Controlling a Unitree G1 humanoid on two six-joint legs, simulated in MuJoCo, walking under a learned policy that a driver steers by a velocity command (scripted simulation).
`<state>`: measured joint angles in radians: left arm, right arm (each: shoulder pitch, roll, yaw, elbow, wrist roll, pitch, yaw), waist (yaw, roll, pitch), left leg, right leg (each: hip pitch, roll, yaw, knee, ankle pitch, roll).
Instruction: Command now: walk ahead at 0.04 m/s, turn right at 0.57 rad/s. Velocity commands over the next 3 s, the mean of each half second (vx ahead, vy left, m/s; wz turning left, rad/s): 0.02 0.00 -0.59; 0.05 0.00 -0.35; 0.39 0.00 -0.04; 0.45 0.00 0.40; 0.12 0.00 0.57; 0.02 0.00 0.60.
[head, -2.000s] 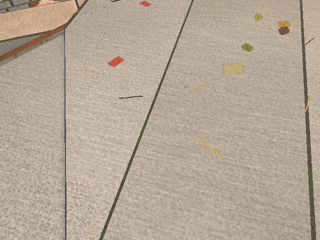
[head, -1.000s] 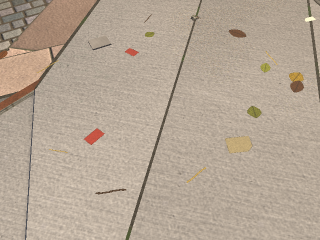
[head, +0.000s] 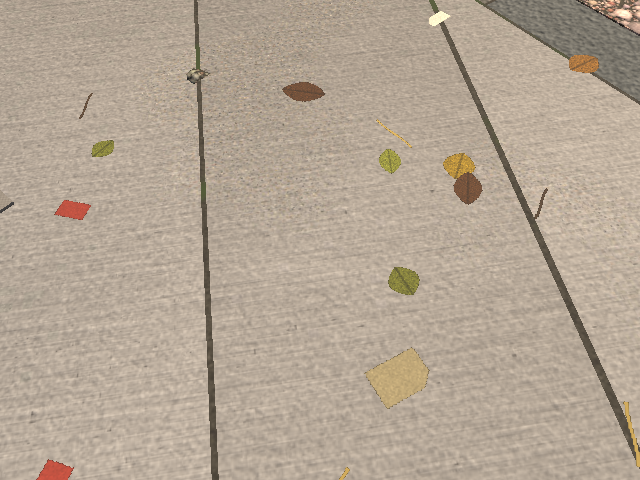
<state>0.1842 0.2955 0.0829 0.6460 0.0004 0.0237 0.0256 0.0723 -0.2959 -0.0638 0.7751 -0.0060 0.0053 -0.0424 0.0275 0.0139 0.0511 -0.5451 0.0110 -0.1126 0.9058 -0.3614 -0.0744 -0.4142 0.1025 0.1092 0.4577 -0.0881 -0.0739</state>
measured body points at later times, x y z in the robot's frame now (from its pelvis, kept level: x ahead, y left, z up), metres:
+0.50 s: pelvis +0.02 +0.04 +0.01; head +0.06 +0.04 +0.45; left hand +0.26 +0.26 -0.09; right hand +0.07 -0.27 -0.09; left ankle +0.06 +0.17 -0.74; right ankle -0.01 -0.10 -0.69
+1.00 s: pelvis +0.03 +0.00 +0.00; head +0.04 +0.00 +0.45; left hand +0.29 +0.16 -0.10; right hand +0.02 -0.30 -0.10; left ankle +0.08 +0.11 -0.73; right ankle -0.02 -0.09 -0.74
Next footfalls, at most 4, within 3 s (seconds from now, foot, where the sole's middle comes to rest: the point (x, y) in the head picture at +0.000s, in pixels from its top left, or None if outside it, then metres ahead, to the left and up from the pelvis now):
0.18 left None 0.10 0.16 -0.77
0.60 right None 0.02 -0.10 -0.77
1.02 left None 0.11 0.10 -0.77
1.44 right None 0.25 -0.28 -0.77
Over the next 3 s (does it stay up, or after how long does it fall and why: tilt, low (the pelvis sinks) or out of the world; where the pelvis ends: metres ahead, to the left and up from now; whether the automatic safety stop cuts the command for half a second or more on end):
stays up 0.57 -0.26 0.01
